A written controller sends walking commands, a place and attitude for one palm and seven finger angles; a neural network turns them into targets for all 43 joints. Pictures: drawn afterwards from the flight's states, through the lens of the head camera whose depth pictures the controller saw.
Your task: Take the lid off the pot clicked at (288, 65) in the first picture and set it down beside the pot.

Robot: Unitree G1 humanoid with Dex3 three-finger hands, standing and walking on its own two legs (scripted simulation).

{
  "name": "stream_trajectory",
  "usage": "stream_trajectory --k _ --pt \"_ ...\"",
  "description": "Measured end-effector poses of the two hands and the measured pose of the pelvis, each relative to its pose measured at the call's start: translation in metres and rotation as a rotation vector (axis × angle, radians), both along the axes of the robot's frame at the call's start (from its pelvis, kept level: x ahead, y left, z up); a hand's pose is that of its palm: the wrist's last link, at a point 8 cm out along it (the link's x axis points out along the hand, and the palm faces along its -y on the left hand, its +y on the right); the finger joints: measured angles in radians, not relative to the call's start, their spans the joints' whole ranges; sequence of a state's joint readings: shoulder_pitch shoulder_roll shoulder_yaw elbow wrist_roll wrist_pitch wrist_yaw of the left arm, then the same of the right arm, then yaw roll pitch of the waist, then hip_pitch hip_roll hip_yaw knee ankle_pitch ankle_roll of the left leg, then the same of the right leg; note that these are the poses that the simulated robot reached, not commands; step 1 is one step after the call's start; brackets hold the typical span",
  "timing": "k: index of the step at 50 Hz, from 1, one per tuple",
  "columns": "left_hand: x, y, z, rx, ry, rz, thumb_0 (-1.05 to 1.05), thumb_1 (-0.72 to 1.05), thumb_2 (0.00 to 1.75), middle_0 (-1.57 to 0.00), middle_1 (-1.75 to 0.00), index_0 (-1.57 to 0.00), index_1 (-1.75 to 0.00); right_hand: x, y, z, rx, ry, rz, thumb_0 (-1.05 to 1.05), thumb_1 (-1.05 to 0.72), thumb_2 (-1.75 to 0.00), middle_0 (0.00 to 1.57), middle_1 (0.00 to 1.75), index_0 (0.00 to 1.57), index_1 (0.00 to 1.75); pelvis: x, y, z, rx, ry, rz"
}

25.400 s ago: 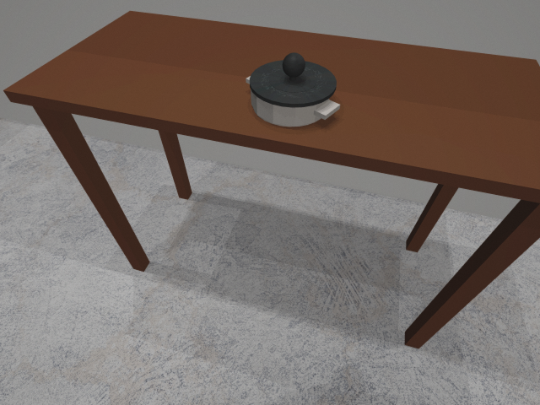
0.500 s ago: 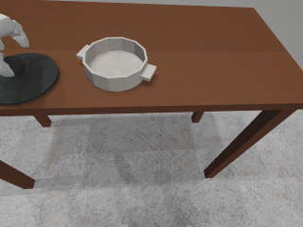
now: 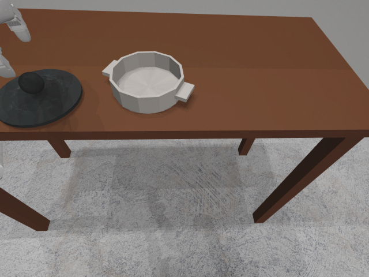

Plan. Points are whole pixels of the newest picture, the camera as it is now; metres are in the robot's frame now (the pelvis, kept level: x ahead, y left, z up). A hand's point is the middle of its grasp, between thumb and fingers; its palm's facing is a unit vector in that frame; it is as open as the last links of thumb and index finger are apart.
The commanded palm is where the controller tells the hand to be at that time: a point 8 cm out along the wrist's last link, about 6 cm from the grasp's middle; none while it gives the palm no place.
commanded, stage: raise the empty hand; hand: left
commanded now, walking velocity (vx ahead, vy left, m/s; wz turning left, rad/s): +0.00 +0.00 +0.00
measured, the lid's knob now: (31, 83) +0.50 +0.31 +0.14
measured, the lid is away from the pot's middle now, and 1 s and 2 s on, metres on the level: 0.24 0.24 0.24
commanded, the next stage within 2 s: draw the hand back to the body in 0.68 s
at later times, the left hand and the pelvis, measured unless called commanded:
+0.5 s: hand out of the picture +0.49 +0.30 +0.29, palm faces -0.22 -0.09 -0.97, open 11.0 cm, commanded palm +0.50 +0.30 +0.35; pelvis +0.01 -0.01 +0.01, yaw +0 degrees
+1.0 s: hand out of the picture +0.49 +0.30 +0.30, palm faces -0.18 -0.07 -0.98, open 11.0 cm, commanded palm +0.46 +0.30 +0.35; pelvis +0.03 -0.03 +0.01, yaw +0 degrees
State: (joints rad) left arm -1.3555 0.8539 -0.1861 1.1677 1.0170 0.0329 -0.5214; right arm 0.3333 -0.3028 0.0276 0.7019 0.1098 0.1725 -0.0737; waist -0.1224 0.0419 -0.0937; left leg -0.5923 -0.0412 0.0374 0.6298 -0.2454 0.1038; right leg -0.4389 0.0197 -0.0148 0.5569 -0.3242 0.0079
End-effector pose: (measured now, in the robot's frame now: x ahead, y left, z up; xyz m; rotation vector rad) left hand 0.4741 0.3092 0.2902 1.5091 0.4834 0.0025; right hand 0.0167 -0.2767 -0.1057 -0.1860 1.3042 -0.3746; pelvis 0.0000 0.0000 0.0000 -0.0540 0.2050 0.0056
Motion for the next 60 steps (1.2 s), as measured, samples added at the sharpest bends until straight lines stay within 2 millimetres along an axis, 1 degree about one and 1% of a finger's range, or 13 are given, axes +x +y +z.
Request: stream_trajectory --k 4,8,13,16,24,29,31,38,44,48,54,60 --pt "0.002 -0.003 0.01 -0.009 -0.023 0.0 0.0 -0.13 0.9 -0.49 -0.6 -0.5 -0.6 -0.002 -0.001 0.0 0.002 0.006 -0.003 0.0 -0.91 -0.89 0.2 0.3 0.21 0.3 0.002 -0.001 0.001 0.003 -0.001 -0.001" --pt "0.004 -0.001 0.016 -0.023 -0.024 0.029 0.0 -0.13 0.9 -0.49 -0.6 -0.5 -0.6 -0.003 -0.002 0.001 0.006 0.006 -0.014 0.0 -0.91 -0.89 0.2 0.3 0.21 0.3 0.004 -0.003 0.002 0.006 -0.004 -0.005" --pt "0.007 -0.002 0.029 0.008 -0.044 0.04 0.0 -0.13 0.9 -0.49 -0.6 -0.5 -0.61 -0.001 -0.004 0.002 0.012 0.01 -0.008 0.0 -0.91 -0.89 0.2 0.3 0.21 0.3 0.008 -0.006 0.004 0.008 0.001 0.0" --pt "0.008 -0.004 0.038 0.006 -0.06 0.047 0.0 -0.13 0.9 -0.49 -0.6 -0.5 -0.61 0.003 -0.005 0.0 0.019 0.008 -0.003 0.01 -0.91 -0.89 0.2 0.3 0.21 0.3 0.009 -0.007 0.004 0.009 0.002 0.001" --pt "0.009 -0.008 0.05 0.012 -0.061 0.09 0.0 -0.13 0.9 -0.49 -0.6 -0.5 -0.61 0.017 -0.008 -0.001 0.039 -0.011 0.007 0.0 -0.91 -0.89 0.2 0.3 0.21 0.3 0.014 -0.013 0.006 0.016 0.002 0.001" --pt "0.009 -0.014 0.066 0.015 -0.095 0.094 0.0 -0.13 0.9 -0.5 -0.6 -0.5 -0.61 0.027 -0.012 -0.001 0.043 -0.03 0.019 0.0 -0.91 -0.89 0.2 0.3 0.21 0.3 0.017 -0.017 0.007 0.02 0.003 0.005" --pt "0.009 -0.015 0.069 0.011 -0.096 0.108 0.0 -0.13 0.9 -0.49 -0.6 -0.5 -0.61 0.03 -0.014 -0.001 0.046 -0.037 0.019 0.0 -0.91 -0.89 0.2 0.3 0.21 0.3 0.018 -0.019 0.007 0.021 0.001 0.004" --pt "0.011 -0.014 0.061 0.019 -0.056 0.155 0.0 -0.13 0.9 -0.49 -0.6 -0.5 -0.61 0.037 -0.02 -0.002 0.053 -0.037 0.023 0.0 -0.91 -0.89 0.2 0.3 0.21 0.3 0.021 -0.025 0.008 0.027 -0.004 -0.001" --pt "0.013 -0.013 0.065 0.009 -0.088 0.148 0.0 -0.13 0.9 -0.5 -0.6 -0.5 -0.61 0.04 -0.025 0.0 0.048 -0.04 0.015 0.0 -0.91 -0.89 0.2 0.3 0.21 0.3 0.025 -0.029 0.008 0.03 0.0 -0.003" --pt "0.011 -0.014 0.065 0.025 -0.105 0.136 0.0 -0.13 0.9 -0.49 -0.6 -0.5 -0.61 0.045 -0.028 -0.001 0.061 -0.044 0.016 0.01 -0.91 -0.89 0.2 0.3 0.21 0.3 0.027 -0.03 0.008 0.032 -0.003 -0.005" --pt "0.0 -0.019 0.056 0.052 -0.11 0.104 0.0 -0.13 0.9 -0.49 -0.6 -0.5 -0.61 0.062 -0.025 -0.004 0.089 -0.074 0.036 0.01 -0.91 -0.89 0.2 0.3 0.2 0.3 0.025 -0.031 0.008 0.035 -0.021 -0.002" --pt "-0.022 -0.021 0.058 0.053 -0.161 0.071 0.0 -0.13 0.9 -0.5 -0.6 -0.5 -0.61 0.089 -0.018 -0.001 0.114 -0.159 0.075 0.01 -0.91 -0.89 0.2 0.3 0.2 0.3 0.02 -0.03 0.008 0.036 -0.045 0.005"
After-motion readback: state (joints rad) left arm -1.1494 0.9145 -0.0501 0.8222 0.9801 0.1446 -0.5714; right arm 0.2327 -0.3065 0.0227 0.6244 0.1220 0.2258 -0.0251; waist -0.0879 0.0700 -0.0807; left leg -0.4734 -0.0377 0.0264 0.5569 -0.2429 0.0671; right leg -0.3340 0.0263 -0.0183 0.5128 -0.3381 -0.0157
